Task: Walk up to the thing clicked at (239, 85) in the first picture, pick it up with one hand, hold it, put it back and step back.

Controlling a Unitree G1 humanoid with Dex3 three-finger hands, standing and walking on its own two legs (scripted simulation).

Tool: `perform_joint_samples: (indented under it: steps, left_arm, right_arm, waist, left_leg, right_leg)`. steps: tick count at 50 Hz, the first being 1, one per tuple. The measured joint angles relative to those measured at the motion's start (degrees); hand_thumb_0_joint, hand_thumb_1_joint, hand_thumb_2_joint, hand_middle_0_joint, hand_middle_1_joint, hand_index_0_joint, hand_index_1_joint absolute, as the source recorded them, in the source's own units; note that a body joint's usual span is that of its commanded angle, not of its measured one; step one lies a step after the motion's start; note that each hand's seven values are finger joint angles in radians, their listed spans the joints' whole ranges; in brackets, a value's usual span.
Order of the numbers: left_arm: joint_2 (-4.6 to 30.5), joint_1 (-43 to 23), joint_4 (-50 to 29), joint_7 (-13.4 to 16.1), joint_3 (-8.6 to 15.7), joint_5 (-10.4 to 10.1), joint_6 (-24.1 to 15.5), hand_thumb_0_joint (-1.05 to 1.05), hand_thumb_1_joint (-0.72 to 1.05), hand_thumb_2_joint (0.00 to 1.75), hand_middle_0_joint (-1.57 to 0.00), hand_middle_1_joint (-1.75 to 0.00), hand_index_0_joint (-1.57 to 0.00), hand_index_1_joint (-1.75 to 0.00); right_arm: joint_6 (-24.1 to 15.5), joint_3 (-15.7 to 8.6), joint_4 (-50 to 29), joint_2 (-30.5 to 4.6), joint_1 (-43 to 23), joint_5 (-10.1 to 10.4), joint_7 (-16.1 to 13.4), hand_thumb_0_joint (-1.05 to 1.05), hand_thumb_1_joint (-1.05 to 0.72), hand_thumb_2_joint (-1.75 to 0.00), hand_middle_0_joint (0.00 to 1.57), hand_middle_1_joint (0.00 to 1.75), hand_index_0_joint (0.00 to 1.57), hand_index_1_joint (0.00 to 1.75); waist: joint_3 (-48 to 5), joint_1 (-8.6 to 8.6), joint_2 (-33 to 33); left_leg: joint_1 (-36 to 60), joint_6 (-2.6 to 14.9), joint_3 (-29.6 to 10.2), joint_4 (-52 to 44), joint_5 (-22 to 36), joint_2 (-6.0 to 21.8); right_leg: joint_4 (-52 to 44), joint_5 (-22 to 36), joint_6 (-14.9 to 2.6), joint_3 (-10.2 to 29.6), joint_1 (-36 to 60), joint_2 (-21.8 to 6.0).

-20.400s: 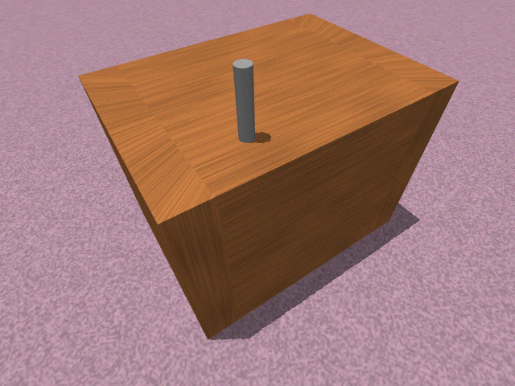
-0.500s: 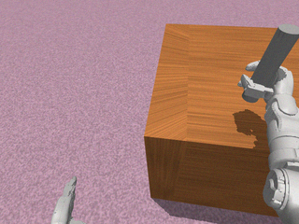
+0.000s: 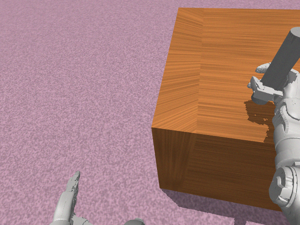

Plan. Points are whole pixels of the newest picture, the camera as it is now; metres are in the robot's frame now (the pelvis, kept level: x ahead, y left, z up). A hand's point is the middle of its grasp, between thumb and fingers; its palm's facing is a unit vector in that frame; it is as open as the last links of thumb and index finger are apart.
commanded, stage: lower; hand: right
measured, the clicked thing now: (277, 71) +0.48 -0.23 +0.15
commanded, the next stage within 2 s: loosen in 0.68 s
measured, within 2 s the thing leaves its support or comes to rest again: rests again in 0.52 s
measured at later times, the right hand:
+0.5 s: hand (258, 89) +0.49 -0.21 +0.07, palm faces +0.19 +0.98 +0.02, open 5.4 cm
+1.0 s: hand (258, 91) +0.49 -0.22 +0.07, palm faces +0.19 +0.98 +0.01, open 5.6 cm
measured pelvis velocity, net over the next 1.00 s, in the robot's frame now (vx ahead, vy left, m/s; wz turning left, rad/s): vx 0.00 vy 0.00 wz -0.01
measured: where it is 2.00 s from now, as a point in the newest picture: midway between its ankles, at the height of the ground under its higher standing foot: outside the picture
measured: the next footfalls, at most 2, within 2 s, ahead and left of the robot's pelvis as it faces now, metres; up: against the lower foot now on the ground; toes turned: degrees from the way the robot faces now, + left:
none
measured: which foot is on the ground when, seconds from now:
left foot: down 0.00-1.00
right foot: down 0.00-1.00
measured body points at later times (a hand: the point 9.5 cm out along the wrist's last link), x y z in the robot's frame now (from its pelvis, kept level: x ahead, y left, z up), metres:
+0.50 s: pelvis +0.00 -0.01 -0.02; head +0.08 -0.03 +0.43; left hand +0.14 +0.26 -0.05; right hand +0.48 -0.27 +0.08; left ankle +0.02 +0.14 -0.71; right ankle +0.01 -0.13 -0.71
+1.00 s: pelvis +0.00 +0.00 -0.03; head +0.09 -0.03 +0.42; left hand +0.15 +0.26 -0.05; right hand +0.48 -0.27 +0.07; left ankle +0.02 +0.14 -0.71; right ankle +0.01 -0.13 -0.71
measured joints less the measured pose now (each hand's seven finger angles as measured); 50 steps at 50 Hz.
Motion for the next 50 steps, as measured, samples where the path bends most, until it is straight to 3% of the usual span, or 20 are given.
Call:
perform_joint_samples:
  steps: [27, 42, 50]
  left_arm:
    - [0.1, 2.4, -7.4, -1.1, -0.4, 1.4, 1.0, -0.01, -0.54, 0.05, -0.07, -0.05, -0.06, -0.06]
    - [0.5, 3.1, -9.8, -1.2, 0.4, 1.3, 1.3, -0.01, -0.54, 0.05, -0.07, -0.05, -0.06, -0.06]
    - [0.4, 3.3, -11.3, -1.5, 0.1, 1.4, 2.0, -0.01, -0.52, 0.04, -0.07, -0.06, -0.07, -0.06]
  right_arm:
    - [-4.0, -1.8, 3.2, -1.1, -1.0, -1.6, -0.2, -0.02, -0.15, -1.11, 0.97, 1.11, 1.01, 1.11]
    - [-6.0, -2.7, 4.1, -1.7, -1.4, -1.3, 0.5, -0.02, -0.15, -1.11, 0.97, 1.11, 1.01, 1.10]
    - [-5.2, -2.9, 3.9, -2.3, -1.5, -1.8, 0.9, -0.02, -0.12, -0.92, 1.01, 1.03, 1.07, 1.02]
  waist:
    - [-1.4, 1.64, -0.3]
    - [-1.8, 1.86, -0.4]
    - [-1.9, 2.10, -0.5]
  left_leg:
    - [-7.1, -0.31, 0.2, 6.1, -2.4, -0.2]
    - [-9.5, 0.01, 0.9, 8.9, -3.9, -0.2]
    - [-10.1, 0.09, 1.0, 9.7, -4.2, -0.2]
  right_leg:
    - [6.8, -2.8, -0.28, 0.4, -7.5, -0.1]
    - [9.5, -4.0, 0.03, 1.3, -10.1, -0.2]
    - [10.2, -4.1, 0.10, 1.4, -10.7, -0.2]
